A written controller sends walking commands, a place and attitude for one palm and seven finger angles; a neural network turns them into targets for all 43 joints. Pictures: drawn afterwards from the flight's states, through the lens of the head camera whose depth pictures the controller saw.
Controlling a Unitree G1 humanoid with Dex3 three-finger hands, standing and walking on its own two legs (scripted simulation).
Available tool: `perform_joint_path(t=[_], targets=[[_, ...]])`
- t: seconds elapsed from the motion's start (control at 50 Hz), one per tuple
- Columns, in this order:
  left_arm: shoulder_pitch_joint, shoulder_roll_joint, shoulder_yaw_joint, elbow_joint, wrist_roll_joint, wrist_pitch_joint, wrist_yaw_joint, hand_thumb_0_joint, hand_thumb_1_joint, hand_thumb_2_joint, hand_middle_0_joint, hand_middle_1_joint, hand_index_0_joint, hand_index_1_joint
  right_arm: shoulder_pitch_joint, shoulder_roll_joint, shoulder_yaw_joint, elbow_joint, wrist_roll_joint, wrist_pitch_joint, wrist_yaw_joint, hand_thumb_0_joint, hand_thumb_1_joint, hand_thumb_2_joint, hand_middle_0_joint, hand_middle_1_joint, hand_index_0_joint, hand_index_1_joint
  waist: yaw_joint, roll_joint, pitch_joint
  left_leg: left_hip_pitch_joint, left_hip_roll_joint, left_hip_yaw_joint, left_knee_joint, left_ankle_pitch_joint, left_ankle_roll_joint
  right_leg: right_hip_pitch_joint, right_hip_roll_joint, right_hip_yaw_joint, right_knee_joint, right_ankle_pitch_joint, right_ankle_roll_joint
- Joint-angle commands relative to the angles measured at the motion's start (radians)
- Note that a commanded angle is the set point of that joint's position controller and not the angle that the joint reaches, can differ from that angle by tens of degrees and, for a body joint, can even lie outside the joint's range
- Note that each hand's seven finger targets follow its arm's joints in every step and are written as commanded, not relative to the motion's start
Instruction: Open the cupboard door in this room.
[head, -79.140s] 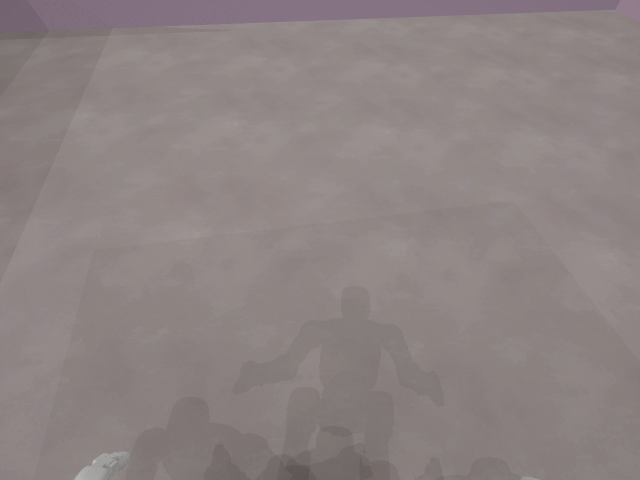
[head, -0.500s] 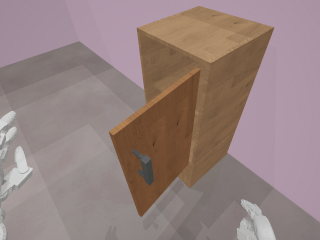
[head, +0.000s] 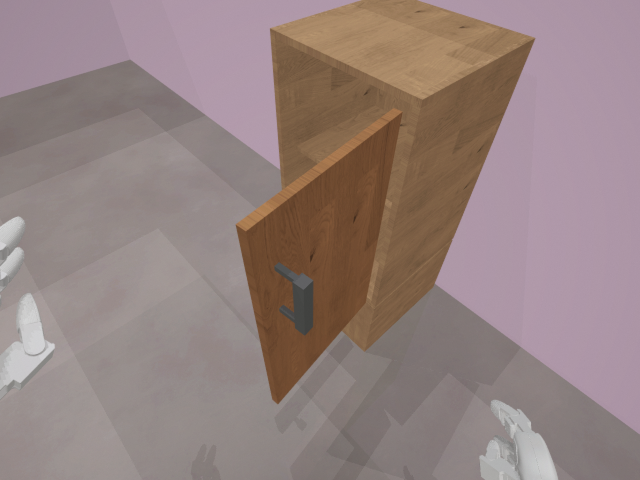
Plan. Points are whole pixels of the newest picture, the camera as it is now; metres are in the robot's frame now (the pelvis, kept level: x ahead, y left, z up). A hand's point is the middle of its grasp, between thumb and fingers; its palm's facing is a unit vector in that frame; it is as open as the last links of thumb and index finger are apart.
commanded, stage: step back with the hand held close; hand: left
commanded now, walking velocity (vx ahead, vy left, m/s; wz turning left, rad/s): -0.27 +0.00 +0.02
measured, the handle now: (293, 299) +0.38 +0.07 -0.03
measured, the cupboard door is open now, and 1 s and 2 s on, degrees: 98 98 98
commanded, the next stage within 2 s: stop stepping back and stand still in 0.70 s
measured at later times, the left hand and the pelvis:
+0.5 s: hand out of the picture +0.12 +0.25 +0.17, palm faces +0.35 -0.80 -0.49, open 7.5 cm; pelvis -0.09 +0.00 -0.01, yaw +0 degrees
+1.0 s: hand out of the picture +0.00 +0.24 +0.18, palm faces +0.27 -0.81 -0.52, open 7.5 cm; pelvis -0.20 +0.01 +0.00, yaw -2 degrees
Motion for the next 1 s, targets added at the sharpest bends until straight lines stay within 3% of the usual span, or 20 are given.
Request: perform_joint_path(t=[0.0,0.08,0.22,0.32,0.36,0.38,0.42,0.48,0.52,0.56,0.6,0.64,0.7,0.72,0.74,0.78,0.8,0.84,0.94,0.98], targets=[[-0.063,0.189,0.141,-0.213,0.012,-0.079,0.041,0.0,0.9,0.9,-0.2,-0.3,-0.2,-0.3,-0.096,-0.128,-0.037,-0.148,-0.011,-0.073,-0.019,0.0,-0.9,-0.9,0.2,0.3,0.2,0.3,-0.003,0.046,-0.016,0.019,0.102,-0.211,-0.14,-0.313,-0.012,-0.102,-0.097,0.144,-0.123,-0.251,-0.004],[-0.096,0.19,0.18,-0.23,0.038,-0.089,0.042,0.0,0.9,0.9,-0.2,-0.3,-0.2,-0.3,-0.107,-0.131,-0.042,-0.154,-0.022,-0.096,-0.025,0.0,-0.9,-0.9,0.2,0.3,0.2,0.3,0.022,0.181,-0.055,-0.281,0.218,-0.364,-0.399,-0.571,0.039,0.216,0.016,0.064,0.201,-0.102,0.021],[-0.021,0.171,0.172,-0.253,0.016,-0.102,0.014,0.0,0.9,0.9,-0.2,-0.3,-0.2,-0.3,-0.101,-0.115,-0.053,-0.126,-0.032,-0.128,0.008,0.0,-0.9,-0.9,0.2,0.3,0.2,0.3,0.021,0.11,-0.131,-0.111,0.203,-0.323,-0.369,-0.389,0.01,0.133,0.04,0.068,0.143,-0.195,-0.007],[-0.072,0.186,0.157,-0.255,-0.017,-0.128,0.01,0.0,0.9,0.9,-0.2,-0.3,-0.2,-0.3,-0.084,-0.098,-0.052,-0.06,-0.029,-0.116,0.024,0.0,-0.9,-0.9,0.2,0.3,0.2,0.3,0.016,0.041,-0.253,0.265,0.15,-0.195,-0.176,0.141,-0.083,-0.021,-0.043,0.157,-0.113,-0.052,-0.038],[-0.107,0.194,0.152,-0.277,-0.016,-0.142,0.013,0.0,0.9,0.9,-0.2,-0.3,-0.2,-0.3,-0.076,-0.085,-0.051,-0.045,-0.027,-0.107,0.03,0.0,-0.9,-0.9,0.2,0.3,0.2,0.3,0.009,0.026,-0.372,0.471,0.127,-0.118,-0.058,0.516,-0.054,-0.058,-0.065,0.147,-0.081,0.221,0.006],[-0.131,0.2,0.147,-0.29,-0.014,-0.137,0.01,0.0,0.9,0.9,-0.2,-0.3,-0.2,-0.3,-0.079,-0.095,-0.062,-0.052,-0.006,-0.111,0.028,0.0,-0.9,-0.9,0.2,0.3,0.2,0.3,-0.001,-0.032,-0.411,0.541,0.13,-0.113,-0.03,0.562,-0.021,-0.077,-0.039,0.116,-0.03,0.288,0.052],[-0.076,0.232,0.192,-0.28,-0.023,-0.119,0.005,0.0,0.9,0.9,-0.2,-0.3,-0.2,-0.3,-0.117,-0.106,-0.065,-0.088,-0.003,-0.11,0.023,0.0,-0.9,-0.9,0.2,0.3,0.2,0.3,0.012,-0.014,-0.407,0.513,0.165,-0.149,-0.059,0.499,0.026,-0.091,-0.01,0.099,0.048,0.127,0.08],[-0.008,0.23,0.216,-0.237,-0.042,-0.089,-0.005,0.0,0.9,0.9,-0.2,-0.3,-0.2,-0.3,-0.172,-0.095,-0.052,-0.121,-0.017,-0.095,0.033,0.0,-0.9,-0.9,0.2,0.3,0.2,0.3,0.029,0.114,-0.254,0.222,0.19,-0.193,-0.231,0.06,0.0,-0.042,0.005,0.09,0.042,-0.213,0.013],[-0.01,0.243,0.225,-0.215,-0.049,-0.087,-0.001,0.0,0.9,0.9,-0.2,-0.3,-0.2,-0.3,-0.179,-0.088,-0.048,-0.12,-0.019,-0.073,0.03,0.0,-0.9,-0.9,0.2,0.3,0.2,0.3,0.013,0.056,-0.131,0.068,0.119,-0.153,-0.123,-0.24,-0.072,-0.121,-0.091,0.228,-0.119,-0.363,-0.069],[-0.031,0.237,0.19,-0.189,-0.031,-0.083,0.011,0.0,0.9,0.9,-0.2,-0.3,-0.2,-0.3,-0.163,-0.082,-0.059,-0.084,-0.01,-0.062,0.031,0.0,-0.9,-0.9,0.2,0.3,0.2,0.3,0.014,-0.18,-0.004,0.137,-0.036,-0.118,0.485,-0.22,-0.126,-0.499,-0.406,0.553,-0.409,-0.503,-0.178],[-0.043,0.192,0.158,-0.11,-0.001,-0.076,0.013,0.0,0.9,0.9,-0.2,-0.3,-0.2,-0.3,-0.157,-0.073,-0.054,-0.058,-0.021,-0.066,0.036,0.0,-0.9,-0.9,0.2,0.3,0.2,0.3,0.004,-0.172,0.078,-0.094,-0.041,-0.152,0.681,-0.253,-0.106,-0.393,-0.348,0.364,-0.309,-0.103,-0.144],[-0.137,0.181,0.107,-0.108,0.016,-0.079,0.0,0.0,0.9,0.9,-0.2,-0.3,-0.2,-0.3,-0.199,-0.043,-0.014,-0.083,-0.03,-0.06,0.017,0.0,-0.9,-0.9,0.2,0.3,0.2,0.3,0.002,-0.118,0.113,-0.115,0.006,-0.102,0.444,-0.221,-0.102,-0.223,-0.243,0.228,-0.184,0.287,-0.102],[-0.237,0.188,0.091,-0.116,0.032,-0.092,0.014,0.0,0.9,0.9,-0.2,-0.3,-0.2,-0.3,-0.173,-0.079,-0.007,-0.069,-0.028,-0.079,-0.026,0.0,-0.9,-0.9,0.2,0.3,0.2,0.3,0.006,-0.094,0.087,-0.047,-0.023,-0.057,0.042,-0.176,-0.086,-0.029,-0.177,0.211,-0.045,0.657,-0.058],[-0.252,0.189,0.08,-0.155,0.036,-0.096,0.015,0.0,0.9,0.9,-0.2,-0.3,-0.2,-0.3,-0.143,-0.09,-0.013,-0.065,-0.027,-0.085,-0.03,0.0,-0.9,-0.9,0.2,0.3,0.2,0.3,-0.001,-0.069,0.026,0.036,-0.023,-0.048,-0.057,-0.059,-0.081,0.007,-0.155,0.195,-0.008,0.667,-0.027],[-0.262,0.207,0.078,-0.204,0.036,-0.1,0.017,0.0,0.9,0.9,-0.2,-0.3,-0.2,-0.3,-0.141,-0.107,-0.027,-0.061,-0.021,-0.091,-0.037,0.0,-0.9,-0.9,0.2,0.3,0.2,0.3,0.002,-0.029,-0.041,0.134,0.042,-0.078,-0.137,0.244,-0.067,0.032,-0.119,0.16,0.048,0.615,0.014],[-0.24,0.249,0.132,-0.338,0.034,-0.122,0.017,0.0,0.9,0.9,-0.2,-0.3,-0.2,-0.3,-0.074,-0.115,-0.05,-0.093,-0.017,-0.11,-0.009,0.0,-0.9,-0.9,0.2,0.3,0.2,0.3,0.034,0.114,-0.271,0.414,0.241,-0.235,-0.052,0.813,0.019,-0.083,-0.031,0.132,0.176,0.08,0.058],[-0.151,0.228,0.143,-0.33,0.023,-0.131,0.009,0.0,0.9,0.9,-0.2,-0.3,-0.2,-0.3,-0.044,-0.115,-0.066,-0.093,-0.011,-0.132,0.014,0.0,-0.9,-0.9,0.2,0.3,0.2,0.3,0.036,0.132,-0.334,0.486,0.275,-0.233,-0.083,0.747,0.041,-0.11,-0.009,0.133,0.251,-0.19,0.052],[0.034,0.249,0.215,-0.383,0.006,-0.121,0.0,0.0,0.9,0.9,-0.2,-0.3,-0.2,-0.3,-0.045,-0.095,-0.065,-0.106,-0.038,-0.173,0.026,0.0,-0.9,-0.9,0.2,0.3,0.2,0.3,0.041,0.299,-0.383,0.325,0.285,-0.322,-0.178,0.419,0.065,-0.066,0.009,0.107,0.436,-0.331,0.034],[0.098,0.234,0.245,-0.389,-0.013,-0.093,0.024,0.0,0.9,0.9,-0.2,-0.3,-0.2,-0.3,-0.048,-0.083,-0.054,-0.109,-0.021,-0.204,0.037,0.0,-0.9,-0.9,0.2,0.3,0.2,0.3,-0.001,0.148,-0.221,0.154,0.207,-0.238,-0.306,-0.258,0.02,-0.013,0.01,0.028,0.273,-0.243,0.04],[0.125,0.189,0.22,-0.277,-0.014,-0.069,0.033,0.0,0.9,0.9,-0.2,-0.3,-0.2,-0.3,-0.059,-0.08,-0.04,-0.102,-0.025,-0.183,0.026,0.0,-0.9,-0.9,0.2,0.3,0.2,0.3,-0.015,0.201,-0.115,-0.024,0.177,-0.209,-0.393,-0.464,-0.017,0.121,0.04,-0.055,0.149,-0.276,0.026]])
